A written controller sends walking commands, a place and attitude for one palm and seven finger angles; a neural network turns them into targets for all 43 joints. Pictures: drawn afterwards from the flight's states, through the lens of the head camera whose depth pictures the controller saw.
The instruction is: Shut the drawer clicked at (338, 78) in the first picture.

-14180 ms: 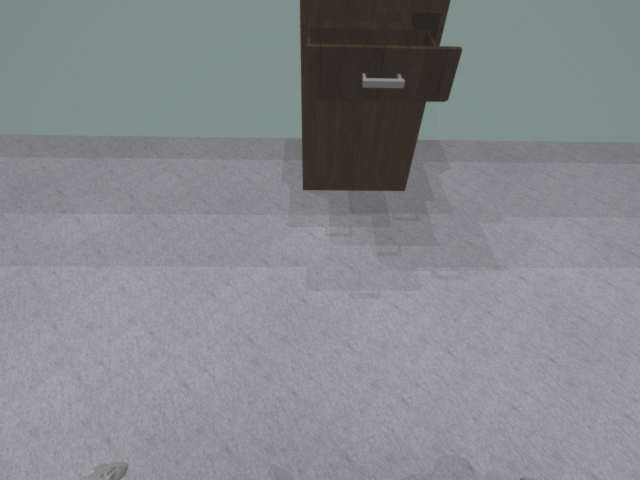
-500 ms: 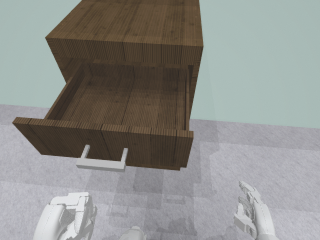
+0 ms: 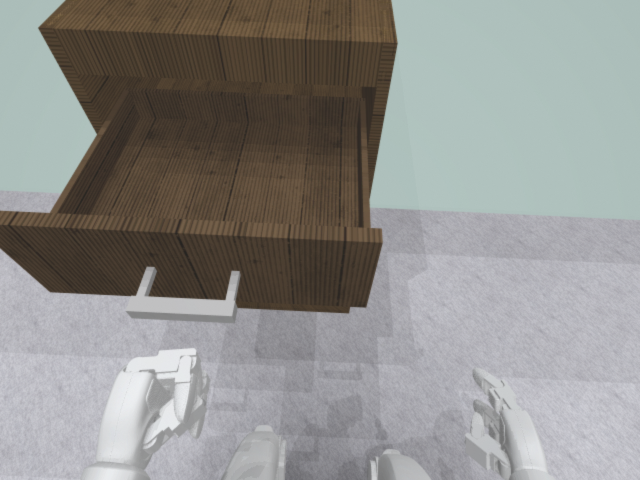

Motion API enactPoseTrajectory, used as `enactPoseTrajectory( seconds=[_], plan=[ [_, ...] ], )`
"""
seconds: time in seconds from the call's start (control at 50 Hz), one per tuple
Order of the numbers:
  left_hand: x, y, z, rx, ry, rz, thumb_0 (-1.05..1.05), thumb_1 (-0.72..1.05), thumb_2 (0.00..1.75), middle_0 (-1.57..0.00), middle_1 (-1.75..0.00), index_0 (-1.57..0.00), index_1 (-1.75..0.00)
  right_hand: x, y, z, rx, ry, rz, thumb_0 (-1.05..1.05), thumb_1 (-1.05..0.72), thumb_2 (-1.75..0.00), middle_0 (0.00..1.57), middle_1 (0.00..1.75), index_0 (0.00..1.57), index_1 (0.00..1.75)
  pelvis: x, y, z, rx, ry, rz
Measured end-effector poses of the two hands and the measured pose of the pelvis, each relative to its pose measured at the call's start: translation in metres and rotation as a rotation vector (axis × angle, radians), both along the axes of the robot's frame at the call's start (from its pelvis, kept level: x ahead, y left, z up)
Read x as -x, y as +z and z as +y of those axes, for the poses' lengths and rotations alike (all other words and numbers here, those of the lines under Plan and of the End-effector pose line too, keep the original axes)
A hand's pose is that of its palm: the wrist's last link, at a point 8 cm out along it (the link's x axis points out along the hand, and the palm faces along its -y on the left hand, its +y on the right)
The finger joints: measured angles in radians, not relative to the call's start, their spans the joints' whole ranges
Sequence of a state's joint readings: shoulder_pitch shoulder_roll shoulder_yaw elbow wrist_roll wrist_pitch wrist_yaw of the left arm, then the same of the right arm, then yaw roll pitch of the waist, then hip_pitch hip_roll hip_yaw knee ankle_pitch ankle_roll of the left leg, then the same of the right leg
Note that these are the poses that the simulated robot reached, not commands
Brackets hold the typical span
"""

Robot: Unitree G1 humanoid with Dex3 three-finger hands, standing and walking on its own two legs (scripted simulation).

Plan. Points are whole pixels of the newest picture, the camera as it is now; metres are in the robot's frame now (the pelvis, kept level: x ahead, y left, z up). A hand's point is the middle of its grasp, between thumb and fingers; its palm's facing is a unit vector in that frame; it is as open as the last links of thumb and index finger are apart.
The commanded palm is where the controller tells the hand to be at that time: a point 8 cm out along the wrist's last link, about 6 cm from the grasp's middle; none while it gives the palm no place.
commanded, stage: bring the fist close to the handle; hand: left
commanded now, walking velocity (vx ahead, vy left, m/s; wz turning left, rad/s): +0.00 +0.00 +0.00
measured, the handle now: (187, 293) +0.33 +0.18 +0.04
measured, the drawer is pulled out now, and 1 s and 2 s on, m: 0.29 0.29 0.17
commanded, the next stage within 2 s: push the drawer shut in 0.56 s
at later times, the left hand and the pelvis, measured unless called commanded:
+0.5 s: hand (200, 381) +0.22 +0.15 +0.04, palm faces -0.01 -1.00 -0.03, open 3.3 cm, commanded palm +0.20 +0.20 +0.05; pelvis +0.01 +0.00 +0.00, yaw +0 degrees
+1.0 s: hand (206, 358) +0.25 +0.14 +0.04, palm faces -0.05 -1.00 -0.04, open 3.3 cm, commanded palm +0.23 +0.20 +0.05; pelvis +0.01 +0.00 -0.01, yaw +0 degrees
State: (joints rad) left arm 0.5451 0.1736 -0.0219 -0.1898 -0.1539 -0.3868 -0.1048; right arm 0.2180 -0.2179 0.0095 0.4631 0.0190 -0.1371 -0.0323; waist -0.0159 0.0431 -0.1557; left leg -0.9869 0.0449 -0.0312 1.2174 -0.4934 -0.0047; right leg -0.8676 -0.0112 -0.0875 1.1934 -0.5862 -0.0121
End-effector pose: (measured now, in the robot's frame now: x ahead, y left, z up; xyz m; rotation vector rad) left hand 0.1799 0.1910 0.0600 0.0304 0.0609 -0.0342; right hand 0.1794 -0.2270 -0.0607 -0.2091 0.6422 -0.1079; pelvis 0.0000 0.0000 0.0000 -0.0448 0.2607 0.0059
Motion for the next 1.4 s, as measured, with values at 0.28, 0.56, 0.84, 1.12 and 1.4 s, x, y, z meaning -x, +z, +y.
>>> enactPoseTrajectory(
  seconds=[0.28, 0.56, 0.84, 1.12, 1.4],
  plan=[
    [-0.025, -0.021, 0.003, -0.002, 0.001, 0.014, 0.02, 0.9, 0.9, -1.4, -1.6, -1.4, -1.6, -0.001, -0.014, -0.006, 0.019, -0.005, 0.054, 0.02, -0.91, -0.9, 0.2, 0.3, 0.2, 0.3, -0.005, -0.009, -0.002, 0.003, -0.005, 0.043],
    [-0.022, -0.018, 0.004, 0.009, 0.008, 0.045, 0.02, 0.9, 0.9, -1.4, -1.6, -1.4, -1.6, -0.01, -0.01, -0.003, 0.009, -0.015, 0.06, 0.02, -0.91, -0.9, 0.2, 0.3, 0.2, 0.3, -0.014, -0.004, 0.001, 0.002, -0.006, 0.049],
    [-0.029, -0.017, 0.006, -0.007, -0.001, -0.011, 0.02, 0.9, 0.9, -1.4, -1.6, -1.4, -1.6, -0.015, -0.014, 0.003, 0.014, 0.015, 0.054, 0.02, -0.91, -0.9, 0.2, 0.3, 0.2, 0.3, -0.01, -0.01, 0.002, 0.008, 0.001, 0.053],
    [-0.053, -0.015, 0.011, -0.007, -0.01, -0.012, 0.02, 0.85, 0.89, -1.4, -1.6, -1.4, -1.6, 0.009, -0.014, -0.005, 0.027, -0.015, 0.113, 0.02, -0.91, -0.9, 0.2, 0.3, 0.2, 0.3, -0.009, -0.003, 0.004, 0.01, -0.004, 0.045],
    [-0.088, -0.023, 0.017, -0.011, -0.031, -0.06, -0.05, 0.78, 0.91, -1.4, -1.6, -1.4, -1.6, 0.02, -0.024, -0.006, 0.06, -0.008, 0.161, 0.02, -0.91, -0.9, 0.2, 0.3, 0.2, 0.3, 0.004, -0.007, 0.007, 0.017, 0.004, 0.049]
  ],
)
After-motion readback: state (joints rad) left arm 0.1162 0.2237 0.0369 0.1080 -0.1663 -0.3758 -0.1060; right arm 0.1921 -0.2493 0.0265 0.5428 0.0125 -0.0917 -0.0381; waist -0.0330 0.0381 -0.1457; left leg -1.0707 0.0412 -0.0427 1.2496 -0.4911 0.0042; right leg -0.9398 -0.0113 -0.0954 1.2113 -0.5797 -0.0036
